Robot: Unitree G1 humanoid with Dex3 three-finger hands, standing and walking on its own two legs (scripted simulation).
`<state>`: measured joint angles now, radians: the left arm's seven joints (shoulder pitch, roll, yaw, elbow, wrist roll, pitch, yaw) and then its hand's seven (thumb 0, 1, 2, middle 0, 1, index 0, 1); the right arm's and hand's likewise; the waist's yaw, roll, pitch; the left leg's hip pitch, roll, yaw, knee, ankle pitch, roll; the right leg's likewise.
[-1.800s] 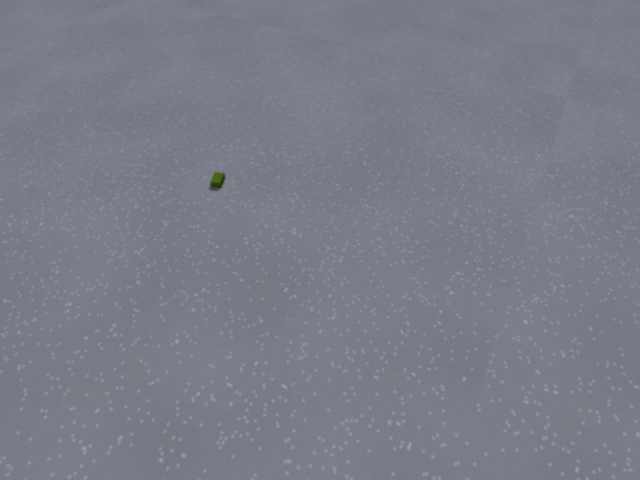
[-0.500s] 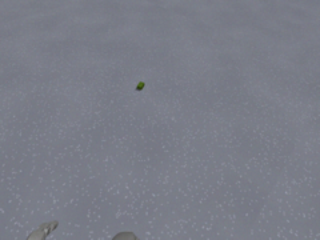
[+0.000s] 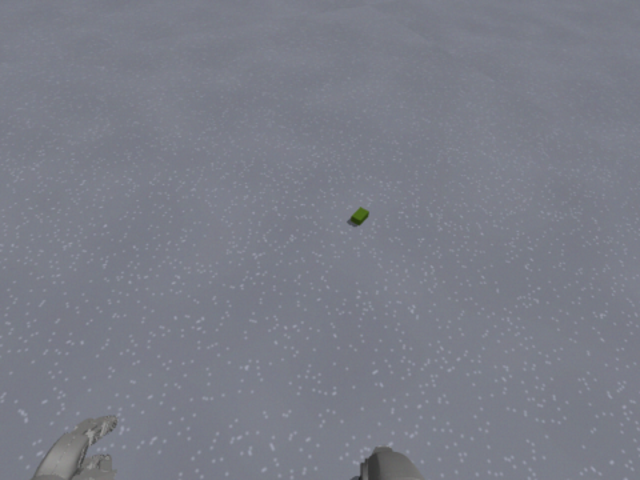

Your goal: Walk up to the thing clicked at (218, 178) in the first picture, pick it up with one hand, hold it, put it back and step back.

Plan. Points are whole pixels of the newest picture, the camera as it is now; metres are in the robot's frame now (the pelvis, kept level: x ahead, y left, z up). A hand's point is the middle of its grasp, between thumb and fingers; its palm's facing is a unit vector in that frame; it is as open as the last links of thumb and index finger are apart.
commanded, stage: walk up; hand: left
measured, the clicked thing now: (360, 216) +1.24 -0.22 -0.75
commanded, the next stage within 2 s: none
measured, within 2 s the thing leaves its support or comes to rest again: neither
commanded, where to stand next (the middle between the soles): +1.25 -0.66 m, yaw +59 degrees
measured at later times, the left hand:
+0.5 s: hand (235, 463) +0.18 +0.12 -0.16, palm faces +0.33 -0.87 -0.38, open 7.4 cm
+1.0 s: hand (340, 287) +0.46 -0.04 -0.13, palm faces +0.53 -0.77 -0.37, open 7.4 cm
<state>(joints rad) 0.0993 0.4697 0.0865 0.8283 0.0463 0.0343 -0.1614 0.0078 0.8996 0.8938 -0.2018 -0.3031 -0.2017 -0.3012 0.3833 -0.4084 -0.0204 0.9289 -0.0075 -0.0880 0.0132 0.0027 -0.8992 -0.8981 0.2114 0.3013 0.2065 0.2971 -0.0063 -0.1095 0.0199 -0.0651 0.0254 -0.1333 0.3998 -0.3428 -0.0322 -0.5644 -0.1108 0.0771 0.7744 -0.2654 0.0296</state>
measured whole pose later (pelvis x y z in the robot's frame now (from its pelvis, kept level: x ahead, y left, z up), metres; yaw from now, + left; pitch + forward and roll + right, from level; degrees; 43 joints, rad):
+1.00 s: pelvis +0.55 -0.32 -0.01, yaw +35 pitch -1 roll +1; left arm 0.26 0.41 0.10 0.73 0.06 0.03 -0.08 0.00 0.90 0.89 -0.20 -0.30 -0.20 -0.30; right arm 0.32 -0.49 -0.06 0.94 -0.01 -0.08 -0.07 0.01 -0.91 -0.90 0.21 0.30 0.20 0.30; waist 0.04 -0.04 0.05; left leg -0.58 0.04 0.10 1.06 -0.41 0.05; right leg -0.31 -0.07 -0.16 0.69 -0.37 -0.05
